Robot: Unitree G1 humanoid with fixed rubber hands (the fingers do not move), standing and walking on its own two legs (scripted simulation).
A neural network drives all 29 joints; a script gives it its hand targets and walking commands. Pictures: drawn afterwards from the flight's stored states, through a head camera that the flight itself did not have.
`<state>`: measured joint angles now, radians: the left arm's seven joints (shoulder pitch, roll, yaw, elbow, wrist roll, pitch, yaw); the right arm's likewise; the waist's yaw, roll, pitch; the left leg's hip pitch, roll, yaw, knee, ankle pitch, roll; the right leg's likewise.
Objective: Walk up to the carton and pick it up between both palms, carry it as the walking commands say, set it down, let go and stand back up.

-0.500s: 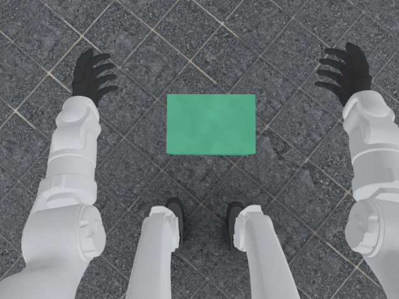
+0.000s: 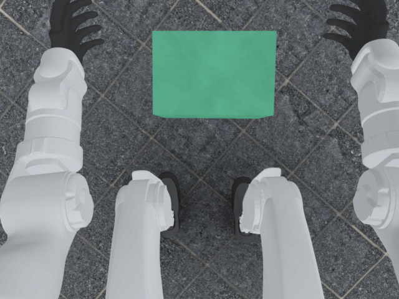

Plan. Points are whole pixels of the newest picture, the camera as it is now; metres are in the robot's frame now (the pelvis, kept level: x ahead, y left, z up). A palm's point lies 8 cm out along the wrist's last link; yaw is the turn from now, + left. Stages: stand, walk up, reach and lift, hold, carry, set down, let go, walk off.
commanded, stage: reach and lift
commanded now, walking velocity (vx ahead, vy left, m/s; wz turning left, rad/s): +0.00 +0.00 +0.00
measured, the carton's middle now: (212, 80) +0.52 -0.02 -0.38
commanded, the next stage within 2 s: none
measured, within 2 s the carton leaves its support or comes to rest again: neither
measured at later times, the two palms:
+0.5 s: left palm (109, 74) +0.52 +0.21 -0.26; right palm (317, 70) +0.51 -0.24 -0.26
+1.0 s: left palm (113, 73) +0.53 +0.22 -0.30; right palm (302, 76) +0.51 -0.23 -0.31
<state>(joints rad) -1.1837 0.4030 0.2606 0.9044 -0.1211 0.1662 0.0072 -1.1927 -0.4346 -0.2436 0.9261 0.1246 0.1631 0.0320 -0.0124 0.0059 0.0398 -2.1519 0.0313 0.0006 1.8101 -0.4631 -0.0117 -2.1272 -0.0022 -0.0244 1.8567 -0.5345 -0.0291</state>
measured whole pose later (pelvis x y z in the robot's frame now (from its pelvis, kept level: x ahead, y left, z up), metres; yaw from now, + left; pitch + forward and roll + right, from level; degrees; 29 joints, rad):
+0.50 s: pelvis +0.00 +0.00 -0.09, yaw +0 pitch +38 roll +1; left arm -1.32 0.43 0.15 1.09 -0.23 0.06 0.07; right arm -1.31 -0.47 -0.12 1.07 0.23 0.06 -0.03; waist -0.03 0.01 0.32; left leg -2.29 0.02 0.01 2.14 -0.51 0.00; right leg -2.25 -0.01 -0.01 2.20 -0.60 -0.03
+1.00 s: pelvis -0.01 +0.00 -0.12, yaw +0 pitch +34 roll +0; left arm -1.44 0.48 0.05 1.22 -0.32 0.02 0.07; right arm -1.38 -0.46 -0.06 1.15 0.25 0.02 -0.04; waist -0.02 0.03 0.43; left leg -2.33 0.02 0.00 2.24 -0.50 0.00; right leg -2.29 -0.02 -0.02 2.30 -0.60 -0.03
